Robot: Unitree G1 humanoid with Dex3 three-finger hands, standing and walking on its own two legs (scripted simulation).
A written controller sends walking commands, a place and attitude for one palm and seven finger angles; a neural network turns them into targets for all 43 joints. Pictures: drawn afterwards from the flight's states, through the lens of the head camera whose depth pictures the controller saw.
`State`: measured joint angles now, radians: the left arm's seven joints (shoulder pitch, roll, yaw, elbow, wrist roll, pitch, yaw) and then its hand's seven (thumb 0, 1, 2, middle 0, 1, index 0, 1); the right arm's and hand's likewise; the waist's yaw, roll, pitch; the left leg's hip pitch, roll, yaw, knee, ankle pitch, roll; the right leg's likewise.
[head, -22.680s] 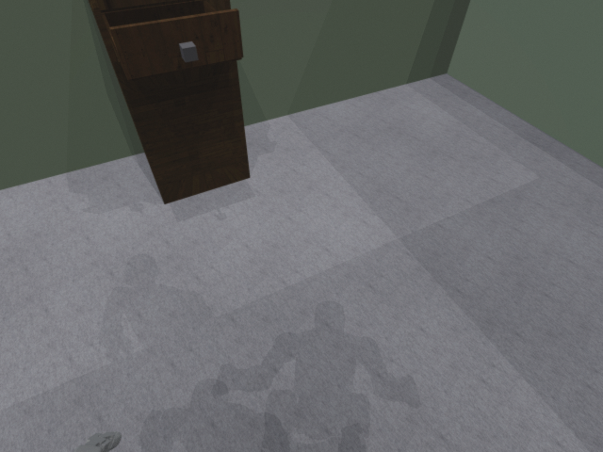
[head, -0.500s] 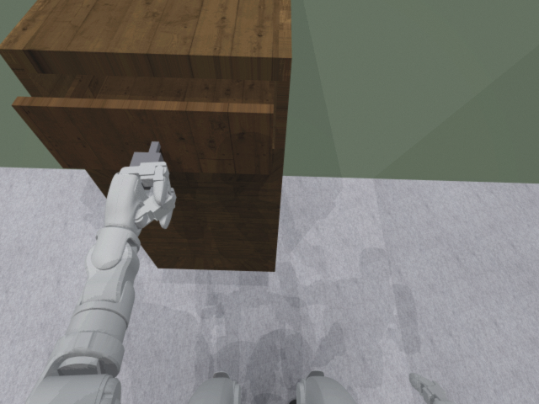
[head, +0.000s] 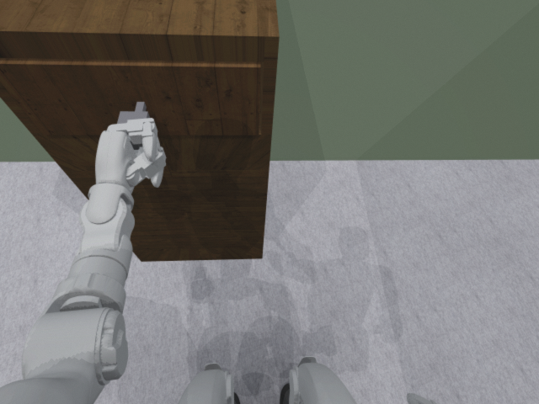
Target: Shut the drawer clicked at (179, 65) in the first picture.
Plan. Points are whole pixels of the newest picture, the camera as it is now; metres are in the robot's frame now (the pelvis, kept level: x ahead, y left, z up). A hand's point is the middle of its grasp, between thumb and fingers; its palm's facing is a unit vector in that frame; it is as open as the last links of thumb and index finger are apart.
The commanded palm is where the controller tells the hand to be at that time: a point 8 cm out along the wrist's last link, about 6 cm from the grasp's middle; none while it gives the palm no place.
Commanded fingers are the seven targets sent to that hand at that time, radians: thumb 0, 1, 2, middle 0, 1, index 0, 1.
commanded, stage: push the drawer shut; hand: left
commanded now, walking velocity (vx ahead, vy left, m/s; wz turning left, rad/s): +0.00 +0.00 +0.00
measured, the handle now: (138, 121) +0.54 +0.19 +0.06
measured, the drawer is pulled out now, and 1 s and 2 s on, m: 0.01 0.00 0.00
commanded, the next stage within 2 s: pull the fist back off the drawer in 0.46 s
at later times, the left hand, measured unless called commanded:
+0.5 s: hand (162, 152) +0.47 +0.14 +0.06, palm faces +0.02 -1.00 -0.04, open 3.2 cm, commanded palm +0.50 +0.19 +0.06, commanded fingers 0.00 0.90 0.90 -1.40 -1.60 -1.40 -1.60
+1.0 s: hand (162, 153) +0.47 +0.14 +0.06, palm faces +0.00 -1.00 -0.04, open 3.2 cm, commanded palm +0.45 +0.20 +0.06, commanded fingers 0.00 0.90 0.90 -1.40 -1.60 -1.40 -1.60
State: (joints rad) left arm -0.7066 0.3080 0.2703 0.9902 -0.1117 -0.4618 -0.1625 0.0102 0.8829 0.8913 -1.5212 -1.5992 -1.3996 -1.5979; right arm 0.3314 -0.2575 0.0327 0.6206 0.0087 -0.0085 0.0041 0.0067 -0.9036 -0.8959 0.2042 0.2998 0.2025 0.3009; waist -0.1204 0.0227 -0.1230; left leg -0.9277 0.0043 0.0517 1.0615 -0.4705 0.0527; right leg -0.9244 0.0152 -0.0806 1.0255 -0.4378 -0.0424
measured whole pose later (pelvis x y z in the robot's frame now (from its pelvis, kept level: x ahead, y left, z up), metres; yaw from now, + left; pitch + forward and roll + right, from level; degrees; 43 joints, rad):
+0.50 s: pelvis -0.03 -0.01 -0.01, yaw +1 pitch +21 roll -2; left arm -0.90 0.39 0.29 1.20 -0.07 -0.49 -0.10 0.01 0.87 0.89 -1.57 -1.60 -1.41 -1.60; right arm 0.36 -0.28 0.05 0.65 -0.01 -0.02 0.00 0.01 -0.90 -0.90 0.20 0.30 0.20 0.30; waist -0.17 0.03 -0.12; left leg -1.05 0.01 0.02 1.13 -0.44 0.05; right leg -1.03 0.01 -0.11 1.07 -0.41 -0.05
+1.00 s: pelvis -0.04 +0.00 -0.02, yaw +0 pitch +21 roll -2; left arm -0.90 0.40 0.30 1.18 -0.07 -0.46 -0.12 0.01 0.88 0.88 -1.55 -1.60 -1.40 -1.60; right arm 0.38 -0.28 0.06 0.63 0.00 -0.04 0.01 0.01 -0.90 -0.90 0.20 0.30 0.20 0.30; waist -0.18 0.03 -0.12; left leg -1.07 0.01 0.03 1.13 -0.43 0.05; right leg -1.05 0.02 -0.10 1.07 -0.39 -0.05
